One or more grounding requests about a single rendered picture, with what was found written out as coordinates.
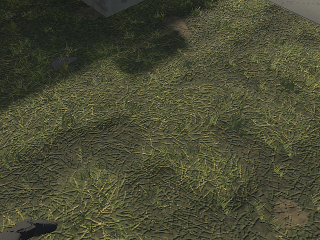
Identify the left robot hand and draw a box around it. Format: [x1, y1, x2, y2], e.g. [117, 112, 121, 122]
[0, 218, 58, 240]

